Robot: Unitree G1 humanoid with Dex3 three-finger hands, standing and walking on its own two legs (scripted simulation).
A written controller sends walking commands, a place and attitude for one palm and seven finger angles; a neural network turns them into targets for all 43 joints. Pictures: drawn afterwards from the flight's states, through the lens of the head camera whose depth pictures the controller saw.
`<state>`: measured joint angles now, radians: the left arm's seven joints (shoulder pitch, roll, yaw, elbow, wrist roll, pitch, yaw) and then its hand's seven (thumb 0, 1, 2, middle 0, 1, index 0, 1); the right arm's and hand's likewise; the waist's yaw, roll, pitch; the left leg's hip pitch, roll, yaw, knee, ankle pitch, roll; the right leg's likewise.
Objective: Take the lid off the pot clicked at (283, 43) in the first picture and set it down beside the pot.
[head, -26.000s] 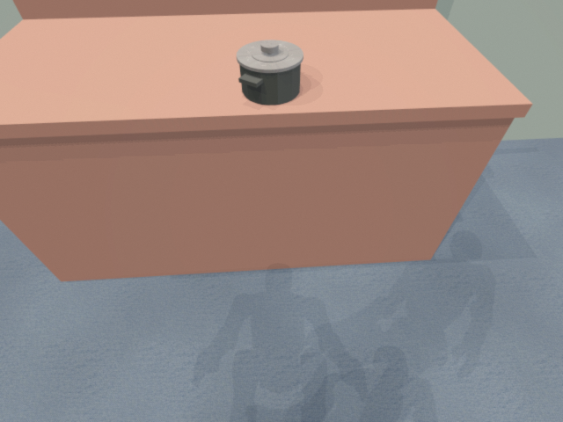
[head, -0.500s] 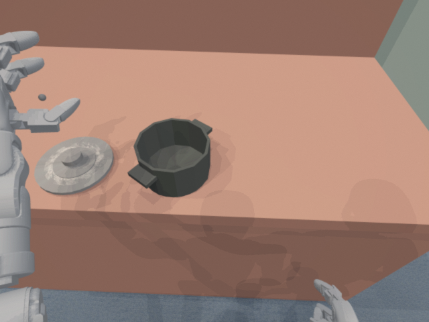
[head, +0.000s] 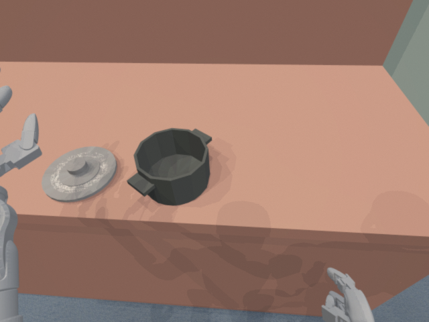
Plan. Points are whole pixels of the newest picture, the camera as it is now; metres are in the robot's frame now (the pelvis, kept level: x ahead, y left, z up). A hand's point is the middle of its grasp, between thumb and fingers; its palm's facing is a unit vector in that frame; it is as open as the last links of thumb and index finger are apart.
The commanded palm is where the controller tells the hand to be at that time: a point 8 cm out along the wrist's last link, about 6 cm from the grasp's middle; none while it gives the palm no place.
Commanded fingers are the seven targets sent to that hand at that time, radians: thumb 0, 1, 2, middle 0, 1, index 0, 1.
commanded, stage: draw the hand back to the body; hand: left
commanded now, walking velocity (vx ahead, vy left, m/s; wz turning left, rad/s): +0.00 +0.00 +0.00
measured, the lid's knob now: (76, 165) +0.42 +0.37 +0.03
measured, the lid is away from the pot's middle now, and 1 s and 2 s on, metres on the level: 0.23 0.23 0.23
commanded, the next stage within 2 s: step back with the hand held close in 1.00 s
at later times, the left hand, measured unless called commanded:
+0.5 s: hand (3, 188) +0.22 +0.28 +0.23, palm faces +0.49 -0.84 -0.25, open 7.5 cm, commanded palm +0.16 +0.31 +0.23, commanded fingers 0.00 0.90 0.90 -0.20 -0.30 -0.20 -0.30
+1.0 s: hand out of the picture +0.16 +0.27 +0.21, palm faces +0.45 -0.83 -0.33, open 7.5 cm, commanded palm +0.10 +0.31 +0.22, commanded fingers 0.00 0.90 0.90 -0.20 -0.30 -0.20 -0.30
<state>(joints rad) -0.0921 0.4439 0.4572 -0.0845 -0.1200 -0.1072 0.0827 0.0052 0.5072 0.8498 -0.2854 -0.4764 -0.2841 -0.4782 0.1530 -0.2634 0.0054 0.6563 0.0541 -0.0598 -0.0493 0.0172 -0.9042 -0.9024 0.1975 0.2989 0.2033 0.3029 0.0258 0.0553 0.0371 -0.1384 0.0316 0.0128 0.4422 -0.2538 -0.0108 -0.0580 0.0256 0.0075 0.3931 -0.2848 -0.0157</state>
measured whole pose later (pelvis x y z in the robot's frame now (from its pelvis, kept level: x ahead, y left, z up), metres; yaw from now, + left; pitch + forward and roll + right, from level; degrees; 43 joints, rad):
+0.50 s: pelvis -0.02 +0.02 +0.00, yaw +0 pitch -5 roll -1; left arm 0.17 0.37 0.42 -0.34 -0.13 -0.12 0.09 0.01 0.88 0.90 -0.21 -0.30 -0.20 -0.30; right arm 0.15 -0.23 0.02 0.67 0.03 -0.07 -0.05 0.02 -0.90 -0.90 0.20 0.30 0.21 0.30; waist 0.04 0.05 0.04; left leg -0.11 0.02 0.02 0.43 -0.23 0.01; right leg -0.02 0.01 0.02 0.36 -0.24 0.01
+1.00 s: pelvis -0.02 +0.03 +0.00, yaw +0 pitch -6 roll -1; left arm 0.42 0.36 0.37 -0.57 -0.10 -0.13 0.09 0.01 0.88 0.90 -0.21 -0.30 -0.21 -0.30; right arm 0.16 -0.20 0.03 0.65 0.01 -0.10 -0.05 0.02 -0.90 -0.90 0.20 0.30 0.21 0.30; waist 0.07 0.04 0.04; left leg -0.12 0.00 0.02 0.45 -0.23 0.03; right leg -0.02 0.00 0.01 0.36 -0.24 0.02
